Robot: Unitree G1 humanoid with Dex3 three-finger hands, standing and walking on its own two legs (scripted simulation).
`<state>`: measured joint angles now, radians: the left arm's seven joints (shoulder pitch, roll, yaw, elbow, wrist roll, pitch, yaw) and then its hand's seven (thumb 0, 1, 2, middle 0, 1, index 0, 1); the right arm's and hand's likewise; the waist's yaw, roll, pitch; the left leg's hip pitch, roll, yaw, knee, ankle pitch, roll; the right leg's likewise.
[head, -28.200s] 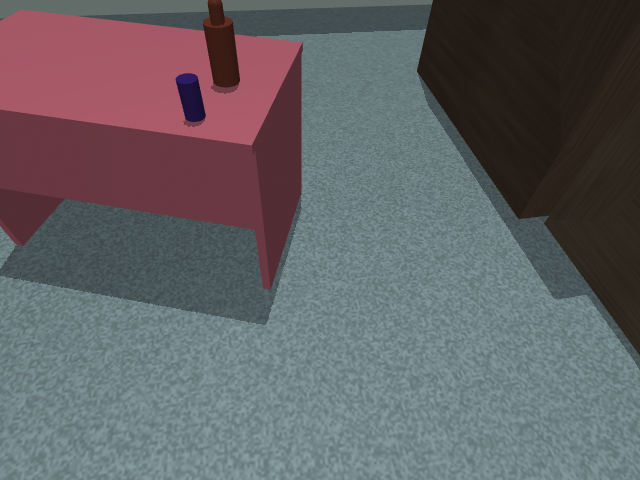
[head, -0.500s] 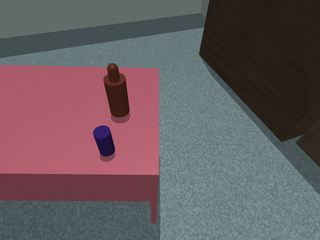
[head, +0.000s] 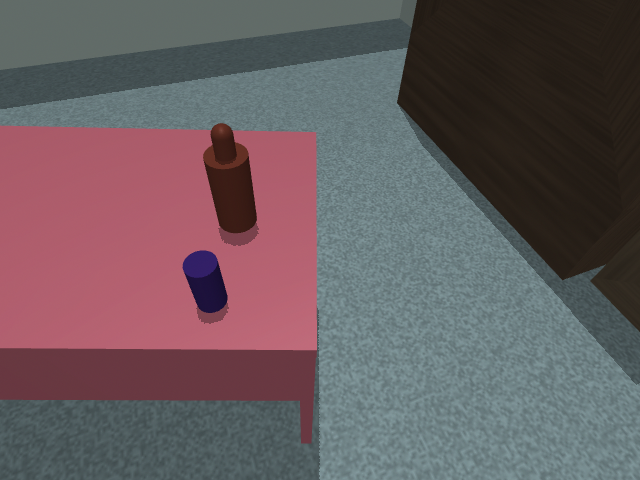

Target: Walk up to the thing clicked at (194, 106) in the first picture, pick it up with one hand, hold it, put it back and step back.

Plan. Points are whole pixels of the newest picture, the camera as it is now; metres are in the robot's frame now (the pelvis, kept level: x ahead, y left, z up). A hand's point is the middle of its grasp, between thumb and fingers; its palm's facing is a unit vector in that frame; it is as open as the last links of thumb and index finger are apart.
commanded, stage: stand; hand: left
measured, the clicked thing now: (206, 282) +0.43 +0.17 -0.06
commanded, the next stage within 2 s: step back in 0.54 s
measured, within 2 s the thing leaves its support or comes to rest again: neither
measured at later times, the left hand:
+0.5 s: hand out of the picture +0.07 +0.25 -0.16, palm faces -0.01 -0.94 -0.34, open 7.4 cm
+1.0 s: hand out of the picture +0.07 +0.31 -0.19, palm faces -0.03 -0.93 -0.37, open 7.4 cm
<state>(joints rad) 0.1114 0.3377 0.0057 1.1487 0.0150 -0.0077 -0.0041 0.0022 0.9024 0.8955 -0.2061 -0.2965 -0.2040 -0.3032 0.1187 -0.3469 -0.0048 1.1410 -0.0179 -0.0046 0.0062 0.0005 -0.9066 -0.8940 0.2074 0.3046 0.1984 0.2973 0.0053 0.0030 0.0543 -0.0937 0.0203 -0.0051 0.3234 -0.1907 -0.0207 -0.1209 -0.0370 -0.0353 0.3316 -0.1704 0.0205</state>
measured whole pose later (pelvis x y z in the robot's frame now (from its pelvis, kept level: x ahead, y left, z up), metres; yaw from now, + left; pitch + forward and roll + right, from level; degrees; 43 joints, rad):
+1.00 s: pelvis -0.08 +0.04 -0.02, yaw +0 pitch -1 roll -1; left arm 0.01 0.42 0.06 0.90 0.01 0.07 0.03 0.00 0.90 0.90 -0.20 -0.30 -0.20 -0.30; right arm 0.16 -0.36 -0.06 0.95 -0.04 0.04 0.01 0.00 -0.91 -0.89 0.21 0.30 0.20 0.30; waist -0.02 -0.07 0.19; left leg -0.31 -0.02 -0.01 0.67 -0.34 0.04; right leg -0.51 0.10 0.17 1.12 -0.53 -0.02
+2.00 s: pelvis -0.33 +0.03 -0.03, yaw -7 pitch -2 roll -1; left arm 0.20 0.39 0.09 0.86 0.03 0.05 -0.01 0.00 0.90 0.90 -0.21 -0.30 -0.20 -0.30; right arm 0.10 -0.40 -0.05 0.80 -0.03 0.03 -0.01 0.00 -0.90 -0.89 0.21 0.31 0.20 0.30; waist 0.02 0.01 0.18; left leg -0.44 0.08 0.01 0.69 -0.22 -0.02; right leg -0.23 0.03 0.05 0.66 -0.41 0.01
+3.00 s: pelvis -0.64 +0.01 -0.03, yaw +0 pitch -3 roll +2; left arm 0.17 0.41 0.07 0.89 0.04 0.03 0.01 0.00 0.90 0.90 -0.21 -0.30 -0.21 -0.30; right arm 0.20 -0.37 -0.06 0.96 -0.04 0.03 0.01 0.00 -0.91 -0.89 0.21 0.30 0.20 0.30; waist 0.04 -0.05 0.12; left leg -0.26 -0.06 -0.01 0.65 -0.33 0.02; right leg -0.38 -0.07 0.02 0.79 -0.43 -0.01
